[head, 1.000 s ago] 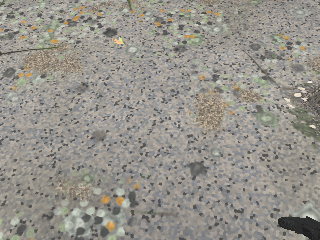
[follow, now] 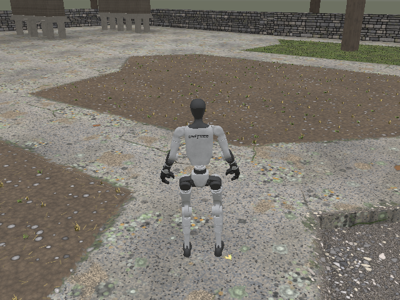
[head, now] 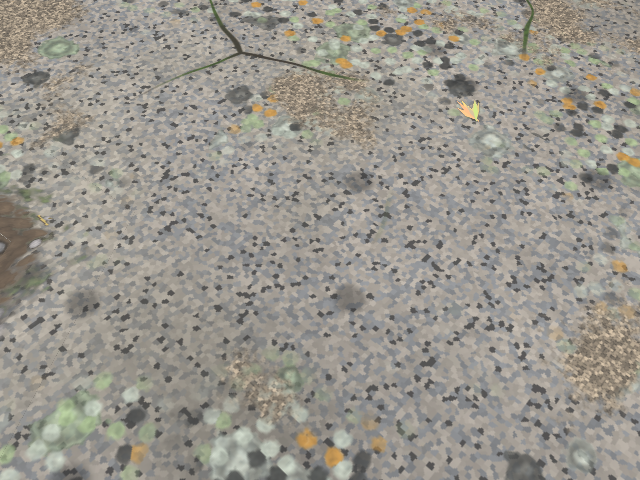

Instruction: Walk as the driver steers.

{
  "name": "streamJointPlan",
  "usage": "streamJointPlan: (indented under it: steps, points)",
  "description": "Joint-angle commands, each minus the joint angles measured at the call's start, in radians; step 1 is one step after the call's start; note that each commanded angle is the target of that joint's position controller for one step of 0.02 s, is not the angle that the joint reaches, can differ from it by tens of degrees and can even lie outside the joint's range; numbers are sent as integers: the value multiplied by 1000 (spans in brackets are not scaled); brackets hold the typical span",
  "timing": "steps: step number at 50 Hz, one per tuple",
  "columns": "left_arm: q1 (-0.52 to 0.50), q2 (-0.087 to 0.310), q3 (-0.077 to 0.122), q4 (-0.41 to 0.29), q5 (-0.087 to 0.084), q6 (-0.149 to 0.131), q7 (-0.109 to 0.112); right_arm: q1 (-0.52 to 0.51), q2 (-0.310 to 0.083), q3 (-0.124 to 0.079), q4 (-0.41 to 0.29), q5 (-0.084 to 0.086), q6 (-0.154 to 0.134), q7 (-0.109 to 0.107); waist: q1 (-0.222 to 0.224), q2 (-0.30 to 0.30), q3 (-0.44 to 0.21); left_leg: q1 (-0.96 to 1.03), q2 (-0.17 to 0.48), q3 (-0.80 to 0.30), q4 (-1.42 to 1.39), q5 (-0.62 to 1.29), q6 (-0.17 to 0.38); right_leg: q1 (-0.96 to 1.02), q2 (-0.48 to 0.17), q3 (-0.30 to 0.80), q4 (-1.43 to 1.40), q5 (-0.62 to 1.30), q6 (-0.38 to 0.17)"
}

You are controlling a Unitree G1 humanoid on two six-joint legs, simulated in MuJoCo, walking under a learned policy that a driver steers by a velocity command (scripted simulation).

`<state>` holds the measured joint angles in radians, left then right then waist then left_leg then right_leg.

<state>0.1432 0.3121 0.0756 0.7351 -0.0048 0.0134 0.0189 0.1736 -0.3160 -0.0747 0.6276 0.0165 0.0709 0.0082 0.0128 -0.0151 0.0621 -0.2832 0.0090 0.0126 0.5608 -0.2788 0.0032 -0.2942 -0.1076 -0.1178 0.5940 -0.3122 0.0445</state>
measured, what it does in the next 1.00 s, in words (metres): steps on the spot: right foot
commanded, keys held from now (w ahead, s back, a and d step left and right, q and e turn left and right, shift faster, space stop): q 0.36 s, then no key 0.06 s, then e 0.58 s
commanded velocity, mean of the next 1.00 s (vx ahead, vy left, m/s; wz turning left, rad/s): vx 0.00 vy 0.00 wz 0.13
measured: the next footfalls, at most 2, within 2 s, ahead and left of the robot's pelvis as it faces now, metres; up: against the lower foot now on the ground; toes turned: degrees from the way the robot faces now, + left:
right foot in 0.48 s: +0.08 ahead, -0.11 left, +0.00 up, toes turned +20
right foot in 1.16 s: +0.06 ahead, -0.15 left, +0.00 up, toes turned -4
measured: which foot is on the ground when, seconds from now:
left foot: down 0.00-1.00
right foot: up 0.00-0.46, down 0.48-0.86, up 0.88-1.00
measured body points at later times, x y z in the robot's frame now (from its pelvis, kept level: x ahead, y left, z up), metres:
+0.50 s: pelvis +0.01 -0.01 +0.00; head +0.04 -0.01 +0.45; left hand +0.09 +0.31 -0.08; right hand +0.24 -0.24 -0.09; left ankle +0.00 +0.11 -0.73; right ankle +0.05 -0.12 -0.73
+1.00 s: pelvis +0.02 -0.02 +0.01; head +0.05 -0.01 +0.45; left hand +0.16 +0.29 -0.08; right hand +0.16 -0.30 -0.10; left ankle +0.00 +0.11 -0.73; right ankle +0.01 -0.13 -0.67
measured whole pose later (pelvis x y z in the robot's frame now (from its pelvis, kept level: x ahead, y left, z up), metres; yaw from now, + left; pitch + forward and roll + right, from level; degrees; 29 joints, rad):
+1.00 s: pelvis +0.02 -0.02 +0.01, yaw +3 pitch +0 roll +1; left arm 0.16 0.36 0.08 0.65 -0.03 0.05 0.00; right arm 0.20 -0.29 -0.08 0.70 -0.01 0.00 -0.04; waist -0.01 -0.02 0.06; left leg -0.23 0.02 0.05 0.49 -0.27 0.00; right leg -0.46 0.03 0.05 1.03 -0.50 0.05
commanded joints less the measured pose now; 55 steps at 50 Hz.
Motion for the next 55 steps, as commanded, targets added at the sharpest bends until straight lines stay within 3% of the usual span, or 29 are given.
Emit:
streamJointPlan:
  steps: [1,2,3,4,5,8,12,18,21,23,24,25,26,27,29,32,38,41,43,44,45,46,47,48,51,53,55]
  points:
    - [-68,79,19,-109,34,-16,8,116,-274,-71,-74,-41,-32,-9,-71,298,-159,242,393,-544,-212,642,340,-360,111,102,486,-383,32]
    - [-95,116,31,-109,15,-12,15,98,-231,-61,-69,-49,-53,-3,-77,197,-148,215,341,-474,-231,543,331,-367,86,168,571,-330,23]
    - [-80,124,37,-100,4,-8,19,49,-202,-52,-64,-35,-65,-6,-43,170,-118,193,279,-399,-229,466,273,-370,72,184,570,-238,10]
    - [-57,123,41,-77,10,-5,27,8,-175,-46,-67,-18,-66,-12,-26,134,-115,192,236,-363,-224,404,228,-368,64,192,548,-173,12]
    - [-44,129,45,-73,16,-3,30,-17,-162,-38,-70,-6,-63,-18,-13,144,-113,175,216,-344,-223,427,215,-350,70,192,545,-124,20]
    - [-22,106,40,-69,6,-8,21,-7,-147,-29,-72,-13,-57,-32,-6,152,-149,177,184,-330,-220,453,221,-301,101,188,524,-46,38]
    - [-68,84,30,-83,5,-14,16,15,-170,-37,-66,-8,-50,-43,-30,155,-138,199,171,-385,-209,351,220,-281,117,204,319,-26,51]
    - [-73,90,29,-90,-5,-31,-3,-7,-187,-46,-74,-8,-37,-33,-39,176,-128,126,155,-502,-188,300,225,-140,151,219,124,-64,37]
    - [-32,90,29,-80,-8,-42,-17,-31,-168,-38,-75,-3,-31,-30,-29,181,-158,145,147,-524,-141,386,208,-54,144,203,0,-29,17]
    - [20,70,21,-62,5,-49,-26,-41,-120,-18,-66,2,-28,-35,7,154,-173,100,105,-475,-99,326,145,103,111,187,-227,200,-16]
    - [9,93,17,-74,27,-50,-25,16,-65,1,-50,-17,-34,-36,-23,59,-189,46,48,-407,-35,154,82,194,-6,302,-272,325,-54]
    - [-69,127,10,-92,46,-48,-24,102,-37,9,-32,-37,-42,-34,-115,-134,-155,-17,-76,-264,33,-125,21,179,-123,452,-268,489,-153]
    - [-92,56,-15,-93,57,-51,-29,78,-70,3,-26,-51,-48,-37,-96,-174,-127,24,-47,-223,22,-204,-27,63,-181,529,-304,408,-260]
    - [-128,36,-25,-98,40,-55,-34,61,-92,-4,-14,-54,-51,-39,-94,-144,-94,64,-20,-204,-27,-117,-44,43,-124,487,-307,282,-240]
    - [-76,99,-9,-77,12,-52,-32,-18,-83,-5,-5,-56,-55,-39,-41,-137,-74,104,-26,-192,-112,54,-47,47,-27,422,-289,126,-154]
    - [-45,143,-4,-76,5,-47,-22,-23,-86,-8,-3,-42,-61,-40,-36,-129,-46,122,-24,-148,-101,73,-33,0,-12,445,-288,77,-135]
    - [-23,162,12,-117,-17,-15,-5,-3,-77,-25,12,-29,-87,-42,-19,-77,-93,72,-37,-92,-46,79,-29,50,2,521,-186,286,-191]
    - [-28,151,16,-148,-21,2,-3,18,-91,-39,16,-24,-90,-35,-20,-18,-123,138,0,-106,-66,142,4,-12,52,492,-112,292,-163]
    - [-20,130,12,-164,-23,7,-6,47,-124,-51,21,-28,-83,-36,-21,94,-120,212,105,-202,-136,214,79,-128,125,387,17,174,-104]
    - [0,114,9,-166,-23,10,-8,66,-145,-57,24,-35,-81,-38,-24,177,-118,249,229,-311,-186,316,159,-203,176,296,138,47,-64]
    - [10,123,16,-166,-20,12,-11,48,-140,-52,11,-39,-83,-44,-30,254,-123,247,370,-415,-217,455,259,-259,180,226,342,-265,-34]
    - [15,162,34,-166,-16,15,-14,37,-124,-41,-4,-38,-87,-49,-30,187,-115,212,424,-425,-222,536,305,-291,136,219,540,-341,-9]
    - [27,161,41,-158,-21,22,-17,-1,-115,-35,-13,-32,-88,-54,-7,117,-104,182,392,-353,-210,522,281,-286,105,227,600,-305,3]
    - [34,129,32,-154,-24,31,-20,-38,-123,-36,-13,-21,-87,-54,7,98,-77,165,335,-264,-212,470,234,-287,82,213,543,-244,13]
    - [-7,78,8,-180,-20,37,-35,-44,-156,-46,-5,-22,-67,-56,-26,148,-78,151,253,-105,-206,477,199,-206,62,129,376,-143,30]
    - [-15,85,7,-201,-25,36,-49,-36,-169,-52,-2,-18,-56,-51,-40,180,-112,154,258,-59,-185,492,191,-120,65,93,241,-121,18]
    - [28,106,20,-198,-24,38,-52,-28,-178,-54,6,-1,-55,-43,-25,170,-135,161,275,-42,-135,456,173,-47,89,50,96,-33,-5]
